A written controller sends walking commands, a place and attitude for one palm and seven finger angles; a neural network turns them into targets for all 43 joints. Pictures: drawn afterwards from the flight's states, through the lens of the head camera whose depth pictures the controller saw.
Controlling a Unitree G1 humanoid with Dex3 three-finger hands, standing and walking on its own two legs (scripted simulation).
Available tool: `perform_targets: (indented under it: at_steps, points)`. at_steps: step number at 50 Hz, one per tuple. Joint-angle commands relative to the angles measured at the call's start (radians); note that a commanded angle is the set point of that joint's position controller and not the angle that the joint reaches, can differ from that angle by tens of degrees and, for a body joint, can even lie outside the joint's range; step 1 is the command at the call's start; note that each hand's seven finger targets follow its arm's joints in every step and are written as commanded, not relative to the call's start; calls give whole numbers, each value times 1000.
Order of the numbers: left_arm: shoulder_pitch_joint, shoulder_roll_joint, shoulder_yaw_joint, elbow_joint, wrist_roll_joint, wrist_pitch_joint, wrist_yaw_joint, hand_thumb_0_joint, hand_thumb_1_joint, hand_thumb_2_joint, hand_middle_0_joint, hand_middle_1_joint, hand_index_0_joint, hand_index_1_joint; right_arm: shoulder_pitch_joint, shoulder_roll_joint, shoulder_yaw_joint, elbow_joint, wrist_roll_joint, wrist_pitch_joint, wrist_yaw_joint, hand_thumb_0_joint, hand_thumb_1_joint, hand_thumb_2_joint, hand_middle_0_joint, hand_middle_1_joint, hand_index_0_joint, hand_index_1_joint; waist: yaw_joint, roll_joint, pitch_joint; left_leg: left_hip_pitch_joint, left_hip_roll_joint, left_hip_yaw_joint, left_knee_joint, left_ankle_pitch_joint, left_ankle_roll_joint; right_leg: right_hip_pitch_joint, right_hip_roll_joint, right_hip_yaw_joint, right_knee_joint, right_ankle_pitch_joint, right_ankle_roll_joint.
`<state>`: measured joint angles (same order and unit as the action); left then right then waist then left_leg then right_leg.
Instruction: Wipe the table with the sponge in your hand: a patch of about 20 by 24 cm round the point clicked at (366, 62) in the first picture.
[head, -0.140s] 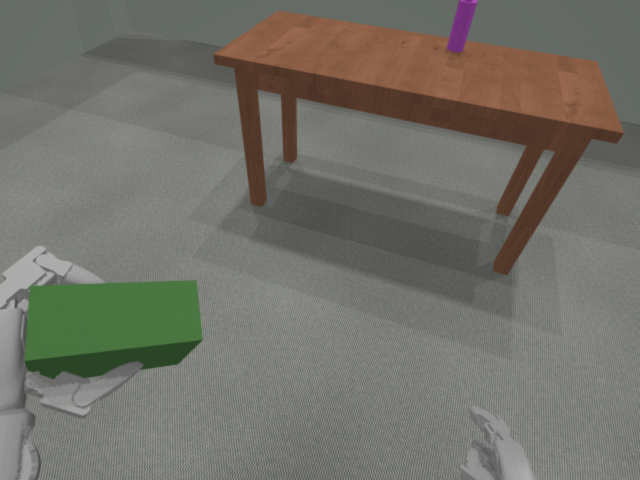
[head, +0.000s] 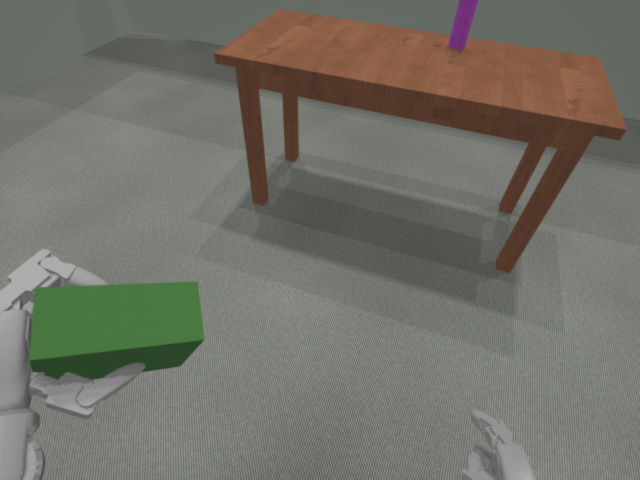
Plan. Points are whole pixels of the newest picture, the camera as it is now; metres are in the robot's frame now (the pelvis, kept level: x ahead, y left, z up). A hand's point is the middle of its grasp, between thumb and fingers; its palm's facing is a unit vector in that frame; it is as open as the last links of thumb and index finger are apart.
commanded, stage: stand and wait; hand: left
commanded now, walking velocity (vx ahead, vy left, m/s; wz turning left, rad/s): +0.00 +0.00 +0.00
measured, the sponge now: (144, 330) +0.23 +0.20 +0.13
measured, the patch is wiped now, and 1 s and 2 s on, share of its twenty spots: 0.00 0.00 0.00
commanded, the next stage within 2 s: look at it before walking up in 0.12 s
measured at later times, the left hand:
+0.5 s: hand (87, 334) +0.21 +0.24 +0.15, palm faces +0.40 -0.83 -0.39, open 10.3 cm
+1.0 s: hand (78, 303) +0.24 +0.26 +0.16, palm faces +0.53 -0.72 -0.46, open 10.3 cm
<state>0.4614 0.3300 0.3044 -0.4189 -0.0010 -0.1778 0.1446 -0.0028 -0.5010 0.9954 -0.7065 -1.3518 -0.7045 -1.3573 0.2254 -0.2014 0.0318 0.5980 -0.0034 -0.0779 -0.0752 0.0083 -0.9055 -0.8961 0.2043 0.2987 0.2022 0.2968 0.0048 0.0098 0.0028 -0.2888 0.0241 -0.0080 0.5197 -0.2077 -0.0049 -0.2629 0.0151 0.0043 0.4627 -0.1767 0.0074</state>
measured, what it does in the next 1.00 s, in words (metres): lifts its left foot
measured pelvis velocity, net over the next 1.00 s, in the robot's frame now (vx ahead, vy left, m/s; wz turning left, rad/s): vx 0.09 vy -0.01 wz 0.24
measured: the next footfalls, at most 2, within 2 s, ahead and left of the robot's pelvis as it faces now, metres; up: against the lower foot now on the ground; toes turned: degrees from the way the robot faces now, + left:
left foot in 1.12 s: +0.18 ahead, +0.16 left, +0.00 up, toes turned +24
right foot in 1.42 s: +0.36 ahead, -0.10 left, +0.00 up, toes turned +7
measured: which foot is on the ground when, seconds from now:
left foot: down 0.00-0.82, up 0.84-1.00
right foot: down 0.00-1.00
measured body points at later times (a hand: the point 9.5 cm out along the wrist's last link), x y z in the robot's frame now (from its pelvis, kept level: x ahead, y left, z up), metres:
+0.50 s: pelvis +0.00 +0.00 +0.00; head -0.01 +0.00 +0.45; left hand +0.18 +0.28 +0.17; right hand +0.16 -0.24 -0.09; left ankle +0.04 +0.12 -0.73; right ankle +0.05 -0.13 -0.73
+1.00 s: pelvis +0.09 -0.01 +0.00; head +0.11 -0.01 +0.45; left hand +0.21 +0.29 +0.18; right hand +0.27 -0.22 -0.11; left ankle +0.07 +0.12 -0.68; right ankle +0.05 -0.12 -0.74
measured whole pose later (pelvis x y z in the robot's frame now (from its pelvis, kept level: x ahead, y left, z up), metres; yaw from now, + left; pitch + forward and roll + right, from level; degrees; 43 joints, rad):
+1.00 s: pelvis +0.09 -0.01 +0.00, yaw +14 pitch +1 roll +2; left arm 0.51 0.36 0.32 -0.49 0.01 -0.23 0.13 0.00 -0.50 1.00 -0.71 -1.35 -0.71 -1.36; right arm 0.26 -0.21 0.01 0.66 -0.01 -0.04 -0.06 0.01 -0.91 -0.90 0.21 0.30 0.20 0.30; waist 0.00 -0.02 0.02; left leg -0.51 0.05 0.08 0.99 -0.39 0.00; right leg -0.16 -0.07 -0.15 0.53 -0.38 -0.01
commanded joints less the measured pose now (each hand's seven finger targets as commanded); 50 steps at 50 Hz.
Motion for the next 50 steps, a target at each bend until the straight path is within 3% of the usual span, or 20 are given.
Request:
perform_targets:
  at_steps: [1,11,18,24,26,28,30,32,34,35,37,39,40,41,42,43,44,45,48,50]
  points:
    - [-104,169,114,-239,-10,-75,28,0,100,1300,-1200,-1600,-1200,-1600,-95,-115,-50,-152,2,-55,-7,0,-900,-900,200,300,200,300,-3,31,-86,-48,40,-35,-134,-92,19,71,-51,60,-95,-93,-9]
    - [-85,165,113,-249,-10,-77,30,0,100,1300,-1200,-1600,-1200,-1600,-91,-117,-50,-151,4,-61,-7,0,-900,-900,200,300,200,300,-2,75,-88,-69,54,-49,-159,-99,20,93,-38,39,-62,-72,-4]
    - [-89,175,124,-230,-12,-73,27,0,100,1300,-1200,-1600,-1200,-1600,-92,-121,-54,-146,3,-60,-8,0,-900,-900,200,300,200,300,-3,33,-91,-42,42,-29,-129,-69,16,68,-48,56,-87,-63,-7]
    - [-117,186,115,-265,-4,-54,40,0,100,1300,-1200,-1600,-1200,-1600,-93,-114,-56,-150,-5,-37,-14,0,-900,-900,200,300,200,300,-20,-11,-33,-114,17,-40,-14,-376,55,-58,-154,119,-110,-559,-62]
    - [-113,198,133,-281,-3,-51,47,0,100,1300,-1200,-1600,-1200,-1600,-92,-111,-53,-146,-8,-33,-17,0,-900,-900,200,300,200,300,-22,-16,-15,-162,20,-65,-2,-378,65,-40,-171,128,-77,-562,-81]
    - [-129,224,166,-315,-4,-63,52,0,100,1300,-1200,-1600,-1200,-1600,-81,-118,-56,-139,-11,-41,-17,0,-900,-900,200,300,200,300,-26,8,-47,-173,25,-82,13,-289,72,26,-182,104,11,-422,-87]
    - [-95,218,174,-321,-9,-79,52,0,100,1300,-1200,-1600,-1200,-1600,-66,-118,-58,-132,-12,-47,-16,0,-900,-900,200,300,200,300,-29,76,-86,-121,73,-160,-31,-176,101,27,-145,35,146,-290,-58]
    - [-54,185,158,-305,-10,-85,41,0,100,1300,-1200,-1600,-1200,-1600,-66,-128,-64,-130,-7,-48,-12,0,-900,-900,200,300,200,300,-27,237,-80,-57,194,-380,-143,-201,162,-83,-41,-67,316,-315,0]
    - [-58,168,136,-278,5,-82,30,0,100,1300,-1200,-1600,-1200,-1600,-54,-120,-65,-126,-10,-53,-9,0,-900,-900,200,300,200,300,-41,288,-3,-87,266,-539,-247,-377,224,-184,-30,-26,452,-427,3]
    - [-70,173,137,-274,6,-83,28,0,100,1300,-1200,-1600,-1200,-1600,-49,-116,-67,-117,-13,-57,-8,0,-900,-900,200,300,200,300,-40,260,20,-83,264,-539,-233,-335,228,-203,-42,-9,451,-412,0]
    - [-90,169,127,-285,0,-89,23,0,100,1300,-1200,-1600,-1200,-1600,-48,-120,-69,-107,-17,-62,3,0,-900,-900,200,300,200,300,-25,221,-9,-82,216,-422,-166,-178,196,-101,-37,-40,299,-386,-1]
    - [-101,168,121,-301,-2,-93,20,0,100,1300,-1200,-1600,-1200,-1600,-62,-123,-69,-108,-16,-65,10,0,-900,-900,200,300,200,300,-4,161,-54,-174,146,-268,-59,-68,132,136,-35,-66,45,-294,-12]
    - [-88,180,125,-284,3,-90,19,0,100,1300,-1200,-1600,-1200,-1600,-54,-108,-67,-106,-12,-62,14,0,-900,-900,200,300,200,300,3,57,-73,-301,83,-142,86,-94,90,284,-128,36,-66,-269,-60]
    - [-90,212,135,-271,3,-82,20,0,100,1300,-1200,-1600,-1200,-1600,-60,-83,-71,-115,-6,-54,17,0,-900,-900,200,300,200,300,3,-235,-61,-476,-38,26,380,-212,30,365,-350,379,-186,-307,-155]
    - [-121,231,152,-281,-20,-89,27,0,100,1300,-1200,-1600,-1200,-1600,-89,-109,-74,-112,-2,-60,11,0,-900,-900,200,300,200,300,-1,-259,-38,-532,-36,28,630,-303,2,341,-489,502,-230,-175,-212]
    - [-153,227,153,-279,-10,-88,29,0,100,1300,-1200,-1600,-1200,-1600,-98,-127,-85,-97,-1,-60,14,0,-900,-900,200,300,200,300,-8,-191,-45,-524,-1,-35,720,-273,-2,299,-496,461,-209,-168,-227]
    - [-103,230,166,-253,-8,-94,27,0,100,1300,-1200,-1600,-1200,-1600,-89,-115,-78,-96,-3,-58,11,0,-900,-900,200,300,200,300,-5,-85,-12,-496,40,-46,704,-229,-3,240,-461,386,-192,-155,-229]
    - [-53,240,177,-253,2,-102,24,0,100,1300,-1200,-1600,-1200,-1600,-85,-102,-65,-93,-9,-43,12,0,-900,-900,200,300,200,300,-1,-52,20,-473,61,-23,659,-214,-4,198,-417,306,-180,-80,-213]
    - [-69,234,185,-286,-2,-126,23,0,100,1300,-1200,-1600,-1200,-1600,-105,-69,-47,-111,-11,-19,9,0,-900,-900,200,300,200,300,-2,-129,-7,-328,73,76,380,-183,1,186,-338,33,-129,148,-155]
    - [-87,223,188,-290,-7,-124,34,0,100,1300,-1200,-1600,-1200,-1600,-114,-63,-53,-130,-10,-27,8,0,-900,-900,200,300,200,300,17,-200,-39,-215,43,165,210,-146,11,194,-312,-23,-86,222,-145]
